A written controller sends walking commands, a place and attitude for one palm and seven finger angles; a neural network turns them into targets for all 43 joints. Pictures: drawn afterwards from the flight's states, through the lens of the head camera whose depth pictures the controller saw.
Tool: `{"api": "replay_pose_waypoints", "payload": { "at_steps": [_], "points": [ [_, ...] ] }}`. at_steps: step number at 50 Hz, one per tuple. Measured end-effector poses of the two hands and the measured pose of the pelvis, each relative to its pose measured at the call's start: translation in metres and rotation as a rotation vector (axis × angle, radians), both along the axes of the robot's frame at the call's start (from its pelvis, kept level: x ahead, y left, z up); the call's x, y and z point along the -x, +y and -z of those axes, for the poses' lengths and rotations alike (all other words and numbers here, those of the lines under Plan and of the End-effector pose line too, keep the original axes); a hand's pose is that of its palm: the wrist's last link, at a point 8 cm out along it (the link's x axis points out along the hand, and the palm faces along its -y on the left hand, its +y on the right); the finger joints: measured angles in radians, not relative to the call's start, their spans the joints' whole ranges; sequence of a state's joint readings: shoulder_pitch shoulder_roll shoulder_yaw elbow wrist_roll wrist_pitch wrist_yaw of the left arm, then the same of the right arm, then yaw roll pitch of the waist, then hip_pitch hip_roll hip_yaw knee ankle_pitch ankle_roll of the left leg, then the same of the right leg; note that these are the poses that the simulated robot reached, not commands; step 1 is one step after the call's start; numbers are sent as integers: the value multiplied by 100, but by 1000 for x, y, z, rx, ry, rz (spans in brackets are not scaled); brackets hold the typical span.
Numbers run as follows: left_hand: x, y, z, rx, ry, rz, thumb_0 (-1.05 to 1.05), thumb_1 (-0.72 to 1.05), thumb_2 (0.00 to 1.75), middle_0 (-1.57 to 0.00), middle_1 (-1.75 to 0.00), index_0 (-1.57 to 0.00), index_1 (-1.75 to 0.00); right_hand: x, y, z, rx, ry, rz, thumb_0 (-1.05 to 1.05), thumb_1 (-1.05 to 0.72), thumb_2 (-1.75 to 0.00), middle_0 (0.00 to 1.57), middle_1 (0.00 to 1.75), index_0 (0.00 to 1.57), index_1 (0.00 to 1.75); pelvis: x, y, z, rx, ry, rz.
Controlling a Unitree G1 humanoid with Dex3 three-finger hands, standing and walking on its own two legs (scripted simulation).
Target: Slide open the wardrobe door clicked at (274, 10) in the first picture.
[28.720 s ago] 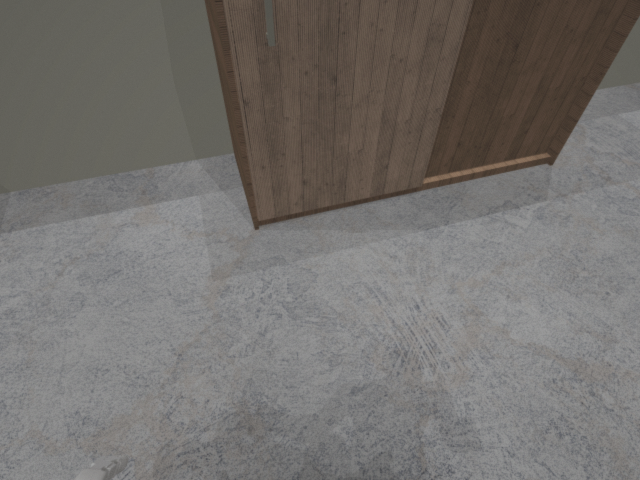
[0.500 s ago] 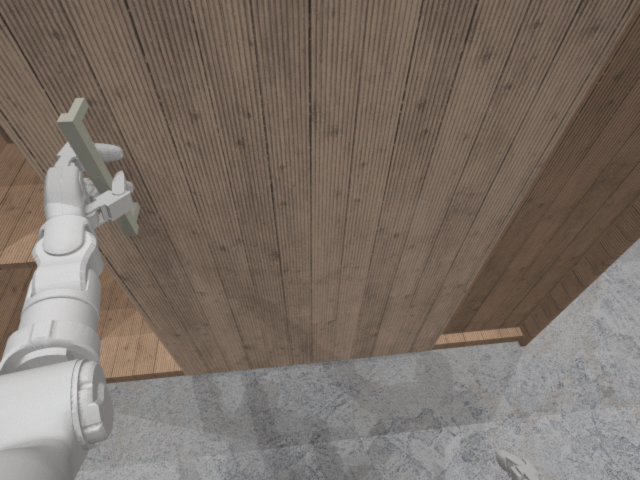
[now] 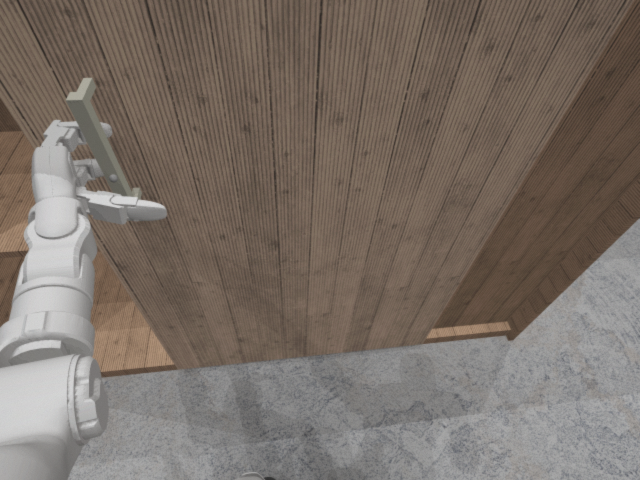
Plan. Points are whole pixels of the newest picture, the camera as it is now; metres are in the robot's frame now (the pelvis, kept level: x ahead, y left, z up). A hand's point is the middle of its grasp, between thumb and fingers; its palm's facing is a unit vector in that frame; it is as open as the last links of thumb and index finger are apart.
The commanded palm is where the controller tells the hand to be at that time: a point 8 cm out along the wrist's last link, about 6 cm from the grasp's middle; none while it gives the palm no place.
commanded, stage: loosen the grip on the handle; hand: left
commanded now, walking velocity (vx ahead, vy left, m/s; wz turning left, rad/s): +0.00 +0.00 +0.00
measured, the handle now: (112, 156) +0.50 +0.29 +0.12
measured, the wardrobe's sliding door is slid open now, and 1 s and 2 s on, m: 0.42 0.42 0.42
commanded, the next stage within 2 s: slip the hand off the handle in 0.02 s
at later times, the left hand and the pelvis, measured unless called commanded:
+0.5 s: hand (71, 182) +0.43 +0.31 +0.14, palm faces +0.40 -0.90 -0.19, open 14.7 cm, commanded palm +0.40 +0.34 +0.14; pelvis +0.01 +0.00 +0.00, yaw +1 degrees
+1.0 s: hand (52, 205) +0.40 +0.33 +0.12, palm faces +0.39 -0.90 -0.18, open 14.7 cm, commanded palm +0.35 +0.36 +0.14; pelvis +0.02 -0.01 +0.00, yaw +0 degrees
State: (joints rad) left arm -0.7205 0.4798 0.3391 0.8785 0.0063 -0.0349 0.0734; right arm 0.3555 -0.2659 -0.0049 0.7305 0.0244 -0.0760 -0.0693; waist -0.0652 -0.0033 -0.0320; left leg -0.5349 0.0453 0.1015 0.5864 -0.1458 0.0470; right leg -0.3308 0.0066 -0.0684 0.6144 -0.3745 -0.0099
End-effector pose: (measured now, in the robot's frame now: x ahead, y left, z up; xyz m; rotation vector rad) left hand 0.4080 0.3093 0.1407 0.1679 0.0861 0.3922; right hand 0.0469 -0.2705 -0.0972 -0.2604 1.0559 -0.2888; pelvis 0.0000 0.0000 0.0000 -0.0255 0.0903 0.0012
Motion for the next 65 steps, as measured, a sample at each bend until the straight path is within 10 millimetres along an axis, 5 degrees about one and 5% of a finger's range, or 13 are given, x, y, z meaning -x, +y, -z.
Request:
{"api": "replay_pose_waypoints", "payload": {
  "at_steps": [11,26,39,46,65],
  "points": [
    [-1,5,1,5,3,-3,-1,-55,20,-26,-116,-29,-118,-12,17,5,-38,-31,-22,1,-90,-90,21,30,21,30,-3,3,1,2,5,3],
    [17,42,-6,-9,1,-25,-2,-55,20,-25,-115,-25,-115,-32,-3,-3,18,-46,-46,1,-90,-90,21,30,21,30,-8,-2,1,6,10,-15],
    [15,59,-7,-11,15,-23,-2,-55,20,-25,-115,-25,-115,-25,-8,0,20,-5,-33,1,-90,-90,21,30,21,30,-11,-8,3,7,36,-15],
    [29,56,-1,2,4,0,-1,-55,20,-25,-115,-25,-115,-23,-6,3,-9,-1,-9,1,-90,-90,21,30,21,30,-18,-7,1,2,33,0],
    [110,60,3,-1,6,-53,-2,-55,20,-25,-115,-25,-115,-115,14,-17,-27,-275,-143,2,-90,-90,21,30,21,30,-15,-10,0,-1,-23,-29]
  ]
}}
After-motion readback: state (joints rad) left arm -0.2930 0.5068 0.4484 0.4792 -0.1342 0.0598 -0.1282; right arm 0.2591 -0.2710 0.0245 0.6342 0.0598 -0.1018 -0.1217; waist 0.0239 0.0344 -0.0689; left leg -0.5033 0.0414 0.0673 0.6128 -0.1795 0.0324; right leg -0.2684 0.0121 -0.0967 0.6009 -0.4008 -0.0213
